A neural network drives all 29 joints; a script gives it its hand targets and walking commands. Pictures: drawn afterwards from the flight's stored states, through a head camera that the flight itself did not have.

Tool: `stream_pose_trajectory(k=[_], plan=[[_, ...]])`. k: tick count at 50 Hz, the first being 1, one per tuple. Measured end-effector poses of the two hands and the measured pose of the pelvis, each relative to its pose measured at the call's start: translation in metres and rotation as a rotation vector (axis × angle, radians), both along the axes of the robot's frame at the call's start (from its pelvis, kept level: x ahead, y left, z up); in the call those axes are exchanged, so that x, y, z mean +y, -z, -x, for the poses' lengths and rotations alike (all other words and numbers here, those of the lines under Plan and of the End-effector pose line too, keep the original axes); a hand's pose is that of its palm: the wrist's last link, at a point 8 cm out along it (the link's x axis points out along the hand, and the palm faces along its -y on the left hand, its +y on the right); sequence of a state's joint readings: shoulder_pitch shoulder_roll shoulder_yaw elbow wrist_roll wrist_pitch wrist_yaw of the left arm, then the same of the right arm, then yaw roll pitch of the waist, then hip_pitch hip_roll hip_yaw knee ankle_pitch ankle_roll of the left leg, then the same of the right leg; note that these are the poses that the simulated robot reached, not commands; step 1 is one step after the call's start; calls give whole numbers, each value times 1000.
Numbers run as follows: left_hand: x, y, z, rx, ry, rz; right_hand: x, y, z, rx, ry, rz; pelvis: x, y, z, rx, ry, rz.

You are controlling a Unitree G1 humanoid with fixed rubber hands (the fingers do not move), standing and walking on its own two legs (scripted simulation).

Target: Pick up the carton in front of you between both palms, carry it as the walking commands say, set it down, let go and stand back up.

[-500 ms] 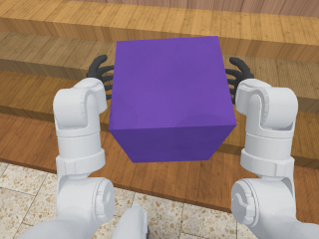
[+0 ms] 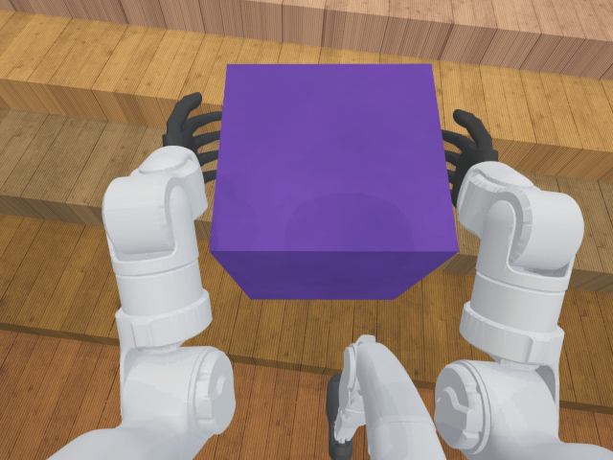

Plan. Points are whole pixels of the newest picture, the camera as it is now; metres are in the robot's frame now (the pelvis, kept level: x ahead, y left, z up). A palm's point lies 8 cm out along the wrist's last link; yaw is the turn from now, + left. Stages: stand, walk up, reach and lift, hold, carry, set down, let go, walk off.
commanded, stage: carry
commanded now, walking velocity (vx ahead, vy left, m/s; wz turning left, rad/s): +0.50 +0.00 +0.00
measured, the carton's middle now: (324, 202) +0.40 -0.02 +0.06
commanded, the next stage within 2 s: none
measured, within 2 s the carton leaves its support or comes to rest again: neither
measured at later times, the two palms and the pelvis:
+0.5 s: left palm out of the picture +0.77 +0.13 +0.36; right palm out of the picture +0.74 -0.16 +0.34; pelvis +0.36 +0.00 +0.15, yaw +0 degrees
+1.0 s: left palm out of the picture +1.03 +0.12 +0.43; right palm out of the picture +1.06 -0.17 +0.43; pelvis +0.67 -0.07 +0.27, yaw -1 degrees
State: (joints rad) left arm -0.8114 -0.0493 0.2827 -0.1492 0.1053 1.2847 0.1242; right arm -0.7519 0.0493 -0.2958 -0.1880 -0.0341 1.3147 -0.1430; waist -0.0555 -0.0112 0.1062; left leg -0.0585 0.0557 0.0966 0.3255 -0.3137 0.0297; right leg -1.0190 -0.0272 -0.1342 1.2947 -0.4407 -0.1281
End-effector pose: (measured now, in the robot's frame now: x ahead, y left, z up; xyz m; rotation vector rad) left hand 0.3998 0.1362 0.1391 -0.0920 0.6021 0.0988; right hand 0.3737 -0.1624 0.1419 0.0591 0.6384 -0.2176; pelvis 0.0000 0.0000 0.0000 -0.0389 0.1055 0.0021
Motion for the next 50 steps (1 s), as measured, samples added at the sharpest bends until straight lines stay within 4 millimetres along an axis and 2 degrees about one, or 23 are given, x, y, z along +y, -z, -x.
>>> stream_pose_trajectory(k=[2, 6, 8, 11, 16, 20, 22, 25, 30, 34, 37, 40, 47, 50], plan=[[4, -9, -27, 13, -40, -36, 3, -6, -41, 12, -46, -12, -11, -9, -34, 0, 7, 12], [22, -33, -66, 59, -123, -69, 21, -28, -112, 52, -146, -19, -26, -43, -84, -19, 11, 13], [31, -50, -83, 74, -161, -54, 31, -48, -140, 65, -172, -22, -31, -65, -111, -22, 4, 1], [41, -89, -118, 51, -205, -37, 42, -86, -185, 41, -204, -24, -37, -93, -151, -24, -11, -36], [48, -163, -196, -41, -216, -82, 50, -147, -266, -54, -232, -42, -30, -113, -225, -22, 1, -75], [38, -201, -272, -43, -160, -106, 39, -177, -324, -57, -188, -29, -17, -121, -293, -21, 7, -90], [26, -211, -315, -19, -91, -100, 26, -188, -346, -31, -145, -11, -8, -128, -329, -32, 6, -95], [-3, -220, -369, 44, 22, -97, -1, -201, -366, 35, -53, 26, 3, -151, -363, -47, 11, -98], [-44, -240, -428, 142, 126, -103, -38, -223, -392, 138, 54, 1, 12, -200, -413, -53, 29, -70], [-58, -268, -476, 117, 151, -68, -49, -259, -435, 115, 89, 20, 10, -224, -454, -52, 42, -38], [-56, -284, -511, 90, 134, -47, -49, -282, -475, 88, 80, 39, 0, -231, -489, -48, 33, -32], [-48, -291, -542, 91, 95, -36, -42, -294, -519, 88, 41, 55, -14, -236, -531, -52, 17, -26], [-21, -289, -615, 133, -33, -76, -21, -293, -641, 121, -115, 63, -55, -248, -638, -24, 19, 9], [-13, -287, -634, 182, -93, -119, -12, -290, -688, 154, -177, 28, -68, -269, -666, -35, 14, 12]])
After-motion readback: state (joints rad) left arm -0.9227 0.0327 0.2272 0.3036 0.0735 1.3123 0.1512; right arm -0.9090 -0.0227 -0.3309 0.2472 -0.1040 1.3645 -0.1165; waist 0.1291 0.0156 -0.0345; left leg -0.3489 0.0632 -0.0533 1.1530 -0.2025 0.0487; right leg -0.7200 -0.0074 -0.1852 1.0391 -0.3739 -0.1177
